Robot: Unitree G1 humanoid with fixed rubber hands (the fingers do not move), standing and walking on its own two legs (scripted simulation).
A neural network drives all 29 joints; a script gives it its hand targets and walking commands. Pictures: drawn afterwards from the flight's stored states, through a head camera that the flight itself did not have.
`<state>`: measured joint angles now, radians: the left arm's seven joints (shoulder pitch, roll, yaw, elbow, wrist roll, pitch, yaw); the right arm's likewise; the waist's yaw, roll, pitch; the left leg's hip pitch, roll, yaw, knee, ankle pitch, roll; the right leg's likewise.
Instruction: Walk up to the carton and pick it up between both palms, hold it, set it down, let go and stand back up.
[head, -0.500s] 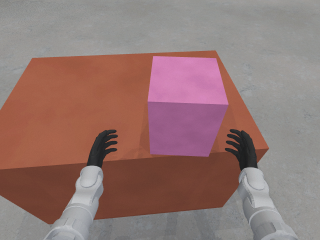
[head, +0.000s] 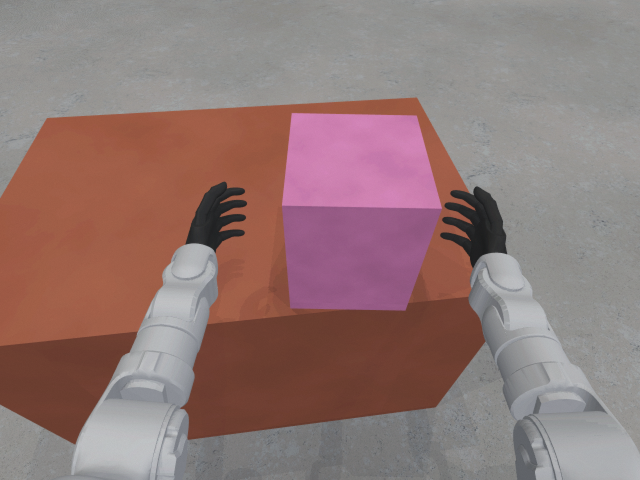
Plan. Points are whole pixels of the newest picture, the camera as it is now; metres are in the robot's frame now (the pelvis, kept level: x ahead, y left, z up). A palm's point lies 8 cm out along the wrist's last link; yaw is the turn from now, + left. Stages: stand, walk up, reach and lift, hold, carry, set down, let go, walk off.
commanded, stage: reach and lift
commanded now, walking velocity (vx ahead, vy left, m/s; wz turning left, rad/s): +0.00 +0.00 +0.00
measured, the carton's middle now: (350, 215) +0.51 -0.03 +0.01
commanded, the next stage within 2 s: none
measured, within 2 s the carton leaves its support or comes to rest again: neither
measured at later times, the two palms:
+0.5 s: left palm (205, 174) +0.45 +0.17 +0.14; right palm (492, 190) +0.43 -0.19 +0.14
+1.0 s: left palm (201, 124) +0.50 +0.18 +0.19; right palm (489, 137) +0.48 -0.19 +0.19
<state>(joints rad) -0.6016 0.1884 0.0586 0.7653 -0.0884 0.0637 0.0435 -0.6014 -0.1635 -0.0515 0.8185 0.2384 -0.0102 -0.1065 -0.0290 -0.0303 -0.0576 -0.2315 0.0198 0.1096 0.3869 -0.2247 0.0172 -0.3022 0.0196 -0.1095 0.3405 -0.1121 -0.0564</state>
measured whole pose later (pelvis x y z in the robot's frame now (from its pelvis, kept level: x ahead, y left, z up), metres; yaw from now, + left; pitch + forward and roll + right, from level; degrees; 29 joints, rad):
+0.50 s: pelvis +0.01 +0.00 +0.00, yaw +0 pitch +6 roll -1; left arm -0.88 0.24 0.08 0.87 -0.10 0.25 0.05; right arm -0.86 -0.22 -0.07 0.92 0.27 0.14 -0.15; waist -0.04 -0.01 -0.09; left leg -0.25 0.03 0.10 0.38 -0.23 0.01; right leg -0.31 0.03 -0.11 0.30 -0.10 -0.05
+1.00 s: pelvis +0.02 +0.00 +0.00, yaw +1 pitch +13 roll -1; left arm -1.22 0.32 0.03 1.21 -0.16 0.20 0.07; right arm -1.18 -0.26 -0.09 1.19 0.27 0.19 -0.14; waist -0.07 -0.02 -0.16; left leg -0.38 0.02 0.08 0.36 -0.21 0.01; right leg -0.42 0.03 -0.13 0.27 -0.08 -0.06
